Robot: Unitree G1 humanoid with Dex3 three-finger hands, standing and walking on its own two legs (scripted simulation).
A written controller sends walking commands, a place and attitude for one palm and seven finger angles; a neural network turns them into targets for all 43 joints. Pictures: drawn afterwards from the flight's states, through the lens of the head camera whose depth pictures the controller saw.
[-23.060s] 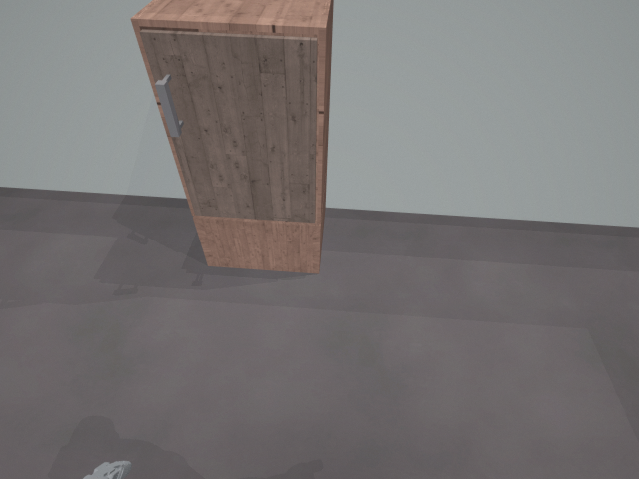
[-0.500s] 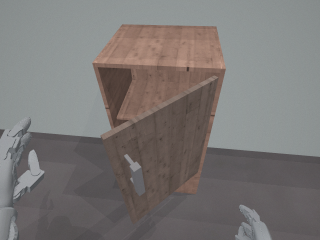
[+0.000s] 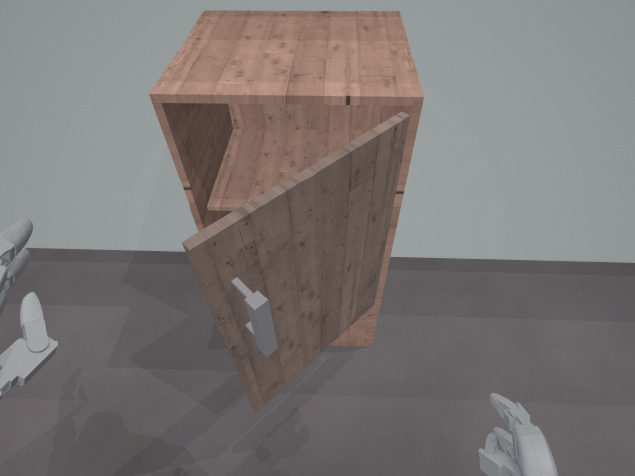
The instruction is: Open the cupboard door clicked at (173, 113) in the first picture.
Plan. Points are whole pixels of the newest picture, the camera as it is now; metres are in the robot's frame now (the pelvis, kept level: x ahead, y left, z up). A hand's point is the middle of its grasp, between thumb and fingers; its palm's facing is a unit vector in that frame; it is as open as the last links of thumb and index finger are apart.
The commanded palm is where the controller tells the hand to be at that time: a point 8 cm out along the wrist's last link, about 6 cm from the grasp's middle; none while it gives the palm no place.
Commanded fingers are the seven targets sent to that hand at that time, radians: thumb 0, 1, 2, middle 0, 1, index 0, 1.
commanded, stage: step back with the hand held close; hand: left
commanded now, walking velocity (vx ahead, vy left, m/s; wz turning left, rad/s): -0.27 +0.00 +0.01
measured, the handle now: (254, 317) +0.34 +0.12 -0.04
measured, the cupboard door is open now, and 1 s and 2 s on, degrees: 46 46 46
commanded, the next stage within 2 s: stop stepping back and stand still in 0.78 s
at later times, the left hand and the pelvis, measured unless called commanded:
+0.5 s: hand out of the picture +0.13 +0.27 +0.16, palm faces +0.45 -0.78 -0.44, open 7.4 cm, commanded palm +0.06 +0.32 +0.17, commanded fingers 0.00 0.90 0.90 -0.20 -0.30 -0.20 -0.30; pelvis -0.07 +0.01 -0.02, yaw +2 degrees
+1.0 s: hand out of the picture +0.04 +0.20 +0.17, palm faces +0.22 -0.77 -0.59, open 7.4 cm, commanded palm -0.01 +0.26 +0.17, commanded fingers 0.00 0.90 0.90 -0.20 -0.30 -0.20 -0.30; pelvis -0.17 -0.03 -0.01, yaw -3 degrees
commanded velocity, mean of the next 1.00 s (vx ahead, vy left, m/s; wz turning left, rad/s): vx -0.25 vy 0.01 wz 0.00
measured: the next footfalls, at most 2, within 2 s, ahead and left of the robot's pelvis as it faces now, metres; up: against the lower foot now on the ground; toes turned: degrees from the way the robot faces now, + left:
right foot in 0.74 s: -0.19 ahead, -0.15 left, +0.00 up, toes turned +6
left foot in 1.00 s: -0.10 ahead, +0.06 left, +0.00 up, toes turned -1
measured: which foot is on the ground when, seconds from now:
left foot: down 0.00-0.86, up 0.88-0.98, down 1.00-1.00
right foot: down 0.00-0.50, up 0.52-0.72, down 0.74-1.00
